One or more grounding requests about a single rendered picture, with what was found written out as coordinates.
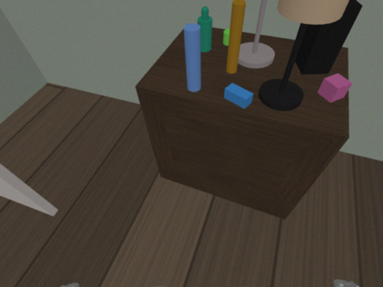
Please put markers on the desk lamp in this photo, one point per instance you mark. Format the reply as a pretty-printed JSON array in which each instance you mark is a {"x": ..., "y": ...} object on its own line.
[
  {"x": 255, "y": 54},
  {"x": 282, "y": 94}
]

